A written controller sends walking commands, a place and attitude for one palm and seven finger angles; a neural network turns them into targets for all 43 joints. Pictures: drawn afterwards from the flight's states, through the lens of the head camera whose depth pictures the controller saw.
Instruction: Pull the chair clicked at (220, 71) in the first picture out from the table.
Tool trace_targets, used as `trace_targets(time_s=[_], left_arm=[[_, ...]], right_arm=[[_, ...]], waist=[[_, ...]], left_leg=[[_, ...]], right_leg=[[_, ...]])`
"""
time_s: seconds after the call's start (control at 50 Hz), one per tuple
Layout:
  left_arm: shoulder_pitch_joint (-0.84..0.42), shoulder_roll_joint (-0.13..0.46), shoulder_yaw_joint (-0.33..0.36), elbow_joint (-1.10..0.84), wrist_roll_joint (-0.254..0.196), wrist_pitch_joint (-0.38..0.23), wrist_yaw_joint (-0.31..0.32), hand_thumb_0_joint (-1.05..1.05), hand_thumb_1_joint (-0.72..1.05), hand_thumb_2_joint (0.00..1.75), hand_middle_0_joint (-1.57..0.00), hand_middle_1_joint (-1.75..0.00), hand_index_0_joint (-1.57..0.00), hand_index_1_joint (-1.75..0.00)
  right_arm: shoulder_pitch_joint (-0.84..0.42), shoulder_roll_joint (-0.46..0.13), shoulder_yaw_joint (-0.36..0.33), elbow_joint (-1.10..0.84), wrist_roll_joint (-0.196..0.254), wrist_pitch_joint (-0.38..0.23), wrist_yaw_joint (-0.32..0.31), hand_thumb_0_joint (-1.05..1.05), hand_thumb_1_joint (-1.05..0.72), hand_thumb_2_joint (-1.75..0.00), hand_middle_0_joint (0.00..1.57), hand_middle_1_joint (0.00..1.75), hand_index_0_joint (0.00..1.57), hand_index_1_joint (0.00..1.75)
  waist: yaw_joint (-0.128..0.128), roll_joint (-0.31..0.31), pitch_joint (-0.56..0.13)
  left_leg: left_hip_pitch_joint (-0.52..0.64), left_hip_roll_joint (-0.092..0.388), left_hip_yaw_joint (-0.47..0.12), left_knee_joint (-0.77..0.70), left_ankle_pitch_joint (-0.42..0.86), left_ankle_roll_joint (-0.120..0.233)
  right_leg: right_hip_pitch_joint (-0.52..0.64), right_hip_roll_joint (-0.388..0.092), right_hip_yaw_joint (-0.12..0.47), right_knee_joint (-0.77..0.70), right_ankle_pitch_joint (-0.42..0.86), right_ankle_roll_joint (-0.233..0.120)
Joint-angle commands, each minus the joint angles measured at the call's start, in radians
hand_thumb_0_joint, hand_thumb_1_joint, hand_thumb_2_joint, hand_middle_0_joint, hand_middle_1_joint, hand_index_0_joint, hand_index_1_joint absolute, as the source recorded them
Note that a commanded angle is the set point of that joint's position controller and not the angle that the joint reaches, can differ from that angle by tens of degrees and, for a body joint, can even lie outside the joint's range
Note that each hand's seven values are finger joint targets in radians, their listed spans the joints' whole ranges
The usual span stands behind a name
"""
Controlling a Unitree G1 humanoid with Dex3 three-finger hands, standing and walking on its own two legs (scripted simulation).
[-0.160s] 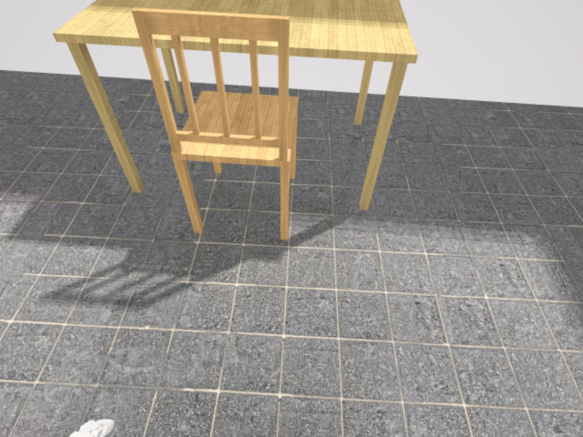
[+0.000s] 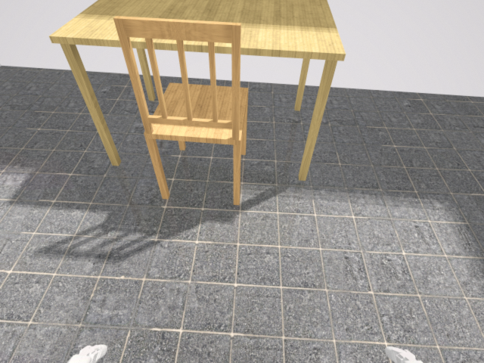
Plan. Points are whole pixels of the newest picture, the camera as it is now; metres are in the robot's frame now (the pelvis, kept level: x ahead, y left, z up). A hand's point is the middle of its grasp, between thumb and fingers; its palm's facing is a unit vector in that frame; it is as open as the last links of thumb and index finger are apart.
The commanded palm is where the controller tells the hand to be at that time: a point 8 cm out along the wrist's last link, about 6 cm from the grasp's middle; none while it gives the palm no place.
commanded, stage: stand and wait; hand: left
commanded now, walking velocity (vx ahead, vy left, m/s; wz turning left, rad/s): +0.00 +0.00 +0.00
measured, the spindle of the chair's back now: (185, 83) +1.03 +0.28 -0.08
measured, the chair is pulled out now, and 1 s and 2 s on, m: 0.00 0.00 0.00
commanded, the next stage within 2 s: look at it before walking up in 0.82 s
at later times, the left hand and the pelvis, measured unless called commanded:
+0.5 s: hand out of the picture +0.05 +0.24 -0.15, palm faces -0.02 -0.94 -0.35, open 7.4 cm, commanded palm none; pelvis -0.02 -0.02 +0.01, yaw +0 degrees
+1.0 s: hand out of the picture +0.06 +0.22 -0.15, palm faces -0.04 -0.94 -0.34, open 7.4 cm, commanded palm none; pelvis -0.03 -0.02 +0.01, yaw -1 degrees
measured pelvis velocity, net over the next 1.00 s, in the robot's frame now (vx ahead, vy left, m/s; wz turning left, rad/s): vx -0.03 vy -0.02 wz -0.01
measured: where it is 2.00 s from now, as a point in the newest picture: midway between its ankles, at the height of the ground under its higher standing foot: outside the picture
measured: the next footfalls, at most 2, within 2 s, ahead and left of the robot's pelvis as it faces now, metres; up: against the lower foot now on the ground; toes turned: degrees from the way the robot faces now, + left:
none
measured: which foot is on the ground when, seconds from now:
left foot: down 0.00-1.00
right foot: down 0.00-1.00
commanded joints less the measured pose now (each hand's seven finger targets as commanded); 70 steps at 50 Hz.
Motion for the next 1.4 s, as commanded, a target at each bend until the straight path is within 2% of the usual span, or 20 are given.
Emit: trace_targets(time_s=[0.0, 0.3, 0.32, 0.52, 0.62, 0.86, 0.98, 1.14, 1.3, 1.38], left_arm=[[-0.03, 0.202, 0.048, -0.064, -0.003, -0.02, 0.011, 0.0, 0.9, 0.9, -0.2, -0.3, -0.2, -0.3], [-0.02, 0.205, 0.047, -0.017, -0.005, -0.025, 0.007, 0.0, 0.9, 0.9, -0.2, -0.3, -0.2, -0.3], [-0.022, 0.207, 0.049, -0.016, -0.004, -0.024, 0.007, 0.0, 0.9, 0.9, -0.2, -0.3, -0.2, -0.3], [-0.021, 0.211, 0.045, 0.017, -0.005, -0.028, 0.006, 0.0, 0.9, 0.9, -0.2, -0.3, -0.2, -0.3], [-0.023, 0.211, 0.044, 0.021, -0.005, -0.028, 0.005, 0.0, 0.9, 0.9, -0.2, -0.3, -0.2, -0.3], [-0.025, 0.202, 0.044, 0.024, -0.004, -0.029, 0.003, 0.0, 0.9, 0.9, -0.2, -0.3, -0.2, -0.3], [-0.024, 0.202, 0.045, 0.027, -0.003, -0.03, 0.003, 0.0, 0.9, 0.9, -0.2, -0.3, -0.2, -0.3], [-0.018, 0.203, 0.046, 0.03, -0.003, -0.033, 0.005, 0.0, 0.9, 0.9, -0.2, -0.3, -0.2, -0.3], [-0.019, 0.204, 0.045, 0.035, -0.003, -0.031, 0.003, 0.0, 0.9, 0.9, -0.2, -0.3, -0.2, -0.3], [-0.015, 0.207, 0.045, 0.035, -0.004, -0.033, 0.004, 0.0, 0.9, 0.9, -0.2, -0.3, -0.2, -0.3]], right_arm=[[-0.044, -0.213, -0.05, -0.051, 0.005, -0.028, -0.013, 0.0, -0.9, -0.9, 0.2, 0.3, 0.2, 0.3], [-0.029, -0.21, -0.043, 0.004, 0.01, -0.025, -0.012, 0.0, -0.9, -0.9, 0.2, 0.3, 0.2, 0.3], [-0.023, -0.211, -0.042, 0.007, 0.012, -0.023, -0.011, 0.0, -0.9, -0.9, 0.2, 0.3, 0.2, 0.3], [-0.005, -0.215, -0.036, 0.048, 0.014, -0.022, -0.008, 0.0, -0.9, -0.9, 0.2, 0.3, 0.2, 0.3], [-0.002, -0.213, -0.035, 0.057, 0.013, -0.021, -0.006, 0.0, -0.9, -0.9, 0.2, 0.3, 0.2, 0.3], [-0.003, -0.211, -0.036, 0.064, 0.012, -0.026, -0.006, 0.0, -0.9, -0.9, 0.2, 0.3, 0.2, 0.3], [-0.002, -0.213, -0.036, 0.064, 0.012, -0.026, -0.007, 0.0, -0.9, -0.9, 0.2, 0.3, 0.2, 0.3], [-0.001, -0.214, -0.036, 0.066, 0.013, -0.028, -0.008, 0.0, -0.9, -0.9, 0.2, 0.3, 0.2, 0.3], [-0.007, -0.215, -0.035, 0.068, 0.013, -0.026, -0.007, 0.0, -0.9, -0.9, 0.2, 0.3, 0.2, 0.3], [-0.005, -0.216, -0.036, 0.067, 0.014, -0.027, -0.007, 0.0, -0.9, -0.9, 0.2, 0.3, 0.2, 0.3]], waist=[[-0.009, 0.011, -0.088], [-0.007, 0.007, -0.056], [-0.01, -0.009, -0.055], [-0.009, -0.012, -0.048], [-0.008, -0.014, -0.017], [-0.008, 0.009, -0.027], [-0.009, 0.002, -0.032], [-0.009, -0.001, -0.057], [-0.007, -0.002, -0.027], [-0.011, -0.002, -0.055]], left_leg=[[0.049, 0.135, -0.091, -0.082, 0.41, 0.021], [0.04, 0.136, -0.096, -0.123, 0.304, 0.012], [0.035, 0.138, -0.096, -0.125, 0.284, 0.011], [0.032, 0.14, -0.102, -0.149, 0.233, 0.005], [0.016, 0.137, -0.105, -0.162, 0.191, 0.003], [0.03, 0.145, -0.103, -0.174, 0.203, 0.002], [0.036, 0.146, -0.103, -0.174, 0.214, 0.001], [0.059, 0.15, -0.099, -0.168, 0.269, 0.001], [0.052, 0.15, -0.101, -0.183, 0.236, 0.001], [0.07, 0.15, -0.099, -0.178, 0.258, -0.001]], right_leg=[[0.031, -0.077, 0.039, -0.043, 0.356, -0.062], [0.04, -0.086, 0.069, -0.106, 0.314, -0.066], [0.039, -0.083, 0.069, -0.108, 0.298, -0.065], [0.038, -0.089, 0.084, -0.142, 0.253, -0.067], [0.013, -0.087, 0.095, -0.164, 0.191, -0.067], [0.009, -0.083, 0.093, -0.165, 0.202, -0.063], [0.011, -0.082, 0.095, -0.165, 0.217, -0.063], [0.033, -0.087, 0.09, -0.157, 0.283, -0.064], [0.017, -0.084, 0.091, -0.173, 0.245, -0.061], [0.031, -0.085, 0.094, -0.17, 0.276, -0.062]])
